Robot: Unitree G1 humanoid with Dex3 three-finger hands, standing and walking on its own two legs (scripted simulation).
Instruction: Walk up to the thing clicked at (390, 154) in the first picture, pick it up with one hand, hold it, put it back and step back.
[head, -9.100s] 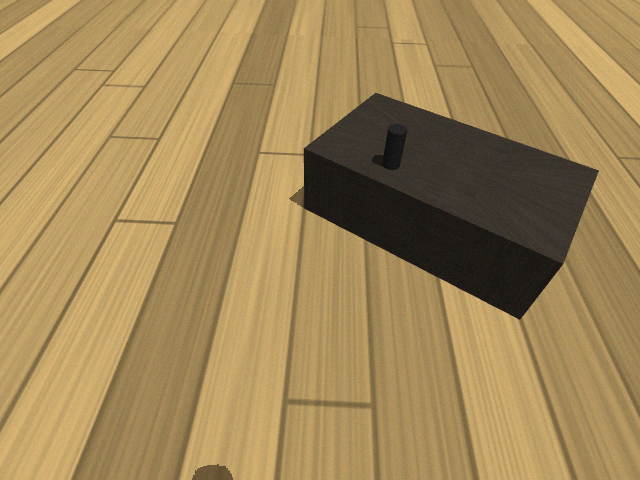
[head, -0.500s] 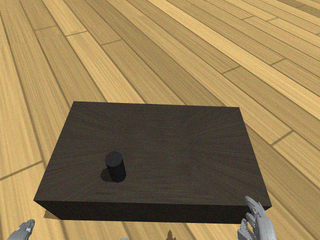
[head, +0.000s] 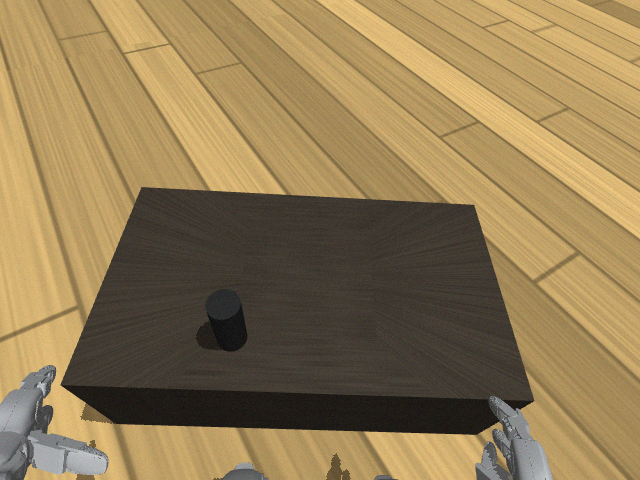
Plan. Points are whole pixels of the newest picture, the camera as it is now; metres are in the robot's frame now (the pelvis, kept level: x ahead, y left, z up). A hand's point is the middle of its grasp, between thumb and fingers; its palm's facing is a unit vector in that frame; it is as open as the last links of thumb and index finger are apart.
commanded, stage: go down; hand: left
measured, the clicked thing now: (228, 321) +0.48 +0.16 -0.30
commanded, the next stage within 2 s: none
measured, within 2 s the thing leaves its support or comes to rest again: neither
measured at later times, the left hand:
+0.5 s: hand (68, 332) +0.33 +0.33 -0.04, palm faces +0.09 -0.98 -0.15, open 17.7 cm
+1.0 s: hand (59, 295) +0.38 +0.35 -0.02, palm faces +0.09 -0.99 -0.10, open 17.6 cm
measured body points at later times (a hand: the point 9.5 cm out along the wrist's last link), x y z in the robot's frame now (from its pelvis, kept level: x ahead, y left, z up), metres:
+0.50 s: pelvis -0.01 +0.01 -0.01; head +0.09 +0.03 +0.43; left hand +0.32 +0.38 -0.02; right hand +0.06 -0.27 -0.11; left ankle +0.03 +0.13 -0.67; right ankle -0.01 -0.15 -0.67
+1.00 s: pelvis -0.01 +0.01 -0.02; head +0.11 +0.04 +0.41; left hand +0.37 +0.40 -0.01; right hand +0.05 -0.27 -0.11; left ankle +0.03 +0.13 -0.67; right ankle -0.01 -0.15 -0.67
